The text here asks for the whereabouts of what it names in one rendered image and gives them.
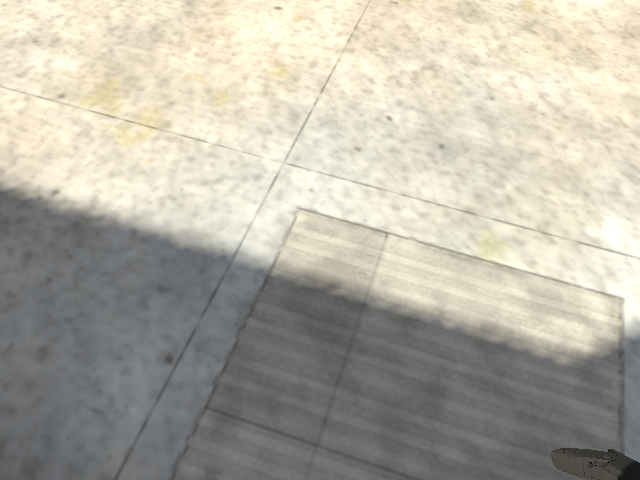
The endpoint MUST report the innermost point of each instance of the right robot hand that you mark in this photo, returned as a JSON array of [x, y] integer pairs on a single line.
[[596, 465]]

